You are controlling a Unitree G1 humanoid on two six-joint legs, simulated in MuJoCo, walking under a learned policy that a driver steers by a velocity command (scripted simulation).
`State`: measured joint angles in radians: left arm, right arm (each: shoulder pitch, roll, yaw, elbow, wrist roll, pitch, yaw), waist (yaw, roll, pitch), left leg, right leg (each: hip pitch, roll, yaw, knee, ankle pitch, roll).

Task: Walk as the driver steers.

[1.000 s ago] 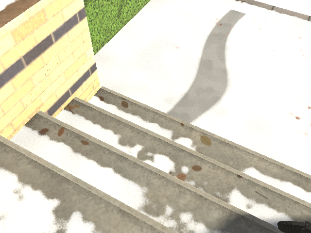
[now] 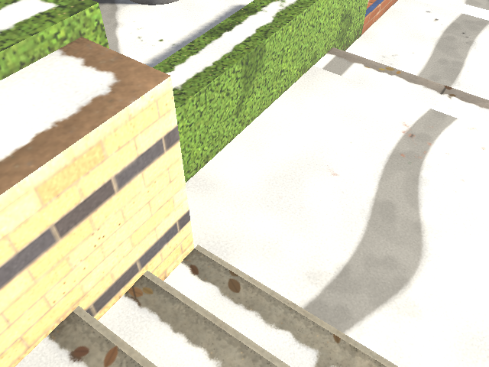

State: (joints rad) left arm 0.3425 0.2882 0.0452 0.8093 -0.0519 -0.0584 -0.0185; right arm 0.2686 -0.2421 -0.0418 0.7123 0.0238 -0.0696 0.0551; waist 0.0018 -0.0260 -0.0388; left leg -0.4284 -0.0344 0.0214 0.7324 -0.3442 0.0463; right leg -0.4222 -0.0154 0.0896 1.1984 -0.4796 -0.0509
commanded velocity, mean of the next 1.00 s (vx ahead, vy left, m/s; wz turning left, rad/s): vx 0.50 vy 0.00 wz -0.10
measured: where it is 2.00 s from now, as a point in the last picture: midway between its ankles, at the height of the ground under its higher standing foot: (287, 319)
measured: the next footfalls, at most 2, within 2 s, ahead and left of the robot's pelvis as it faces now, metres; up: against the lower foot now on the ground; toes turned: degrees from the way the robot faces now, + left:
right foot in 0.28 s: +0.21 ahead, -0.09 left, -0.16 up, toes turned +1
left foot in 0.72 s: +0.46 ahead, +0.18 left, -0.16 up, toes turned -1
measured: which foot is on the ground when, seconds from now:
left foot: down 0.00-0.26, up 0.28-0.70, down 0.72-1.00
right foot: up 0.00-0.26, down 0.28-0.74, up 0.76-1.00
